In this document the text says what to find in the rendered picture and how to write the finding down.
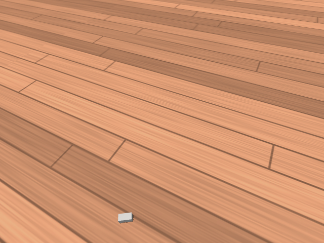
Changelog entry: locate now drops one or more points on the small box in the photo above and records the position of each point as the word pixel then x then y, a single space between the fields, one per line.
pixel 125 217

